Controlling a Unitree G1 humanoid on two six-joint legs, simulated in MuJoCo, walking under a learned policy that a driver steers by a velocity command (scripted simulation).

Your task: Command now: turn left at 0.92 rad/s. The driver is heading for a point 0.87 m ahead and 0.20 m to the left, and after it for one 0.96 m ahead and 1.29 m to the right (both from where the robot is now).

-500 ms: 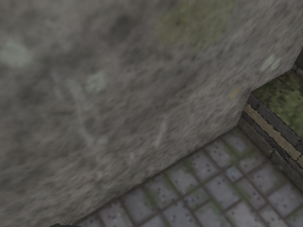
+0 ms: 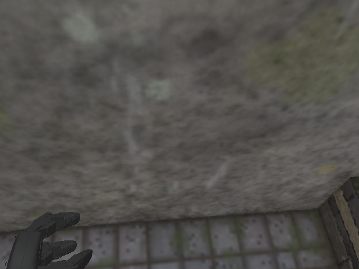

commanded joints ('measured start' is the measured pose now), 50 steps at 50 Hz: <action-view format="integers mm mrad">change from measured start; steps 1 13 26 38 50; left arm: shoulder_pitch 164 211 361 307 302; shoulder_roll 93 116 340 191 295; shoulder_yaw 48 22 120 53 43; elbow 41 188 310 279 203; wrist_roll -34 38 -4 37 36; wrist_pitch -5 10 18 24 -35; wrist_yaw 30 45 143 65 54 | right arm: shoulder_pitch -193 -227 -168 -64 -115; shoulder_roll -92 11 -14 -35 -159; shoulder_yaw -22 -20 -17 -12 -42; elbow -113 -230 -240 -50 -172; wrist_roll -3 -16 -80 -52 -33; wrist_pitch -30 19 44 -12 -16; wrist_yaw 15 34 178 98 52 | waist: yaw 109 51 28 36 66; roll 251 -126 -178 166 -162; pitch -131 -212 -127 -120 -81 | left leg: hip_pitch -159 -423 -355 306 -452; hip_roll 62 2 171 117 -150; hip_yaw -150 97 27 54 -173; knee -70 772 297 -295 1012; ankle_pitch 60 -93 -195 265 -295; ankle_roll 101 -136 56 224 -158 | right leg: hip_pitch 354 375 500 -227 293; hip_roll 31 -309 -622 -145 -536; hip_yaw -92 -95 11 -179 734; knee -282 -379 -515 324 -492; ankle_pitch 66 346 -106 -159 -358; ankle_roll -33 -303 -197 -165 -496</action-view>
